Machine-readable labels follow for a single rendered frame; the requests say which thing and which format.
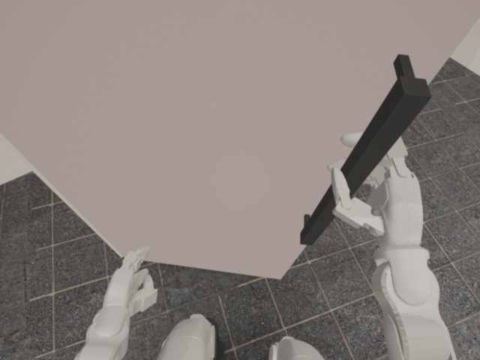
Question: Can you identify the left robot hand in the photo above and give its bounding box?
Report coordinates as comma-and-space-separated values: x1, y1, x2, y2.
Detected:
103, 245, 158, 317

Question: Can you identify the robot left forearm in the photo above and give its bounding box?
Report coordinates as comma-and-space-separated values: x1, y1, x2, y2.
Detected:
74, 305, 130, 360

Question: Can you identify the handle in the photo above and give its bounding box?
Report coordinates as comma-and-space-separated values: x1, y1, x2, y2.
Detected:
300, 54, 432, 246

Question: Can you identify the robot right forearm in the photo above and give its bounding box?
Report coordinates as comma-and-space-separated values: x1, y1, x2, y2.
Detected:
371, 245, 457, 360

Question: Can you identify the right robot hand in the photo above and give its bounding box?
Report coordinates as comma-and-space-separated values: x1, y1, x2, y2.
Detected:
327, 131, 423, 248

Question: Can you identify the robot thigh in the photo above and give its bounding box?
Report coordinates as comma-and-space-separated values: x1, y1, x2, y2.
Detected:
156, 318, 215, 360
268, 338, 325, 360

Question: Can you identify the robot right thigh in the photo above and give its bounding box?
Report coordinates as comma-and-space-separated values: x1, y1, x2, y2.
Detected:
268, 338, 325, 360

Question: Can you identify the robot left thigh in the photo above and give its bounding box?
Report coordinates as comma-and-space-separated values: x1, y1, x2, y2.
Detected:
156, 318, 215, 360

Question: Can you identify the fridge door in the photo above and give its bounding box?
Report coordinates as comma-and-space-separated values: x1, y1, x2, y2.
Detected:
0, 0, 480, 280

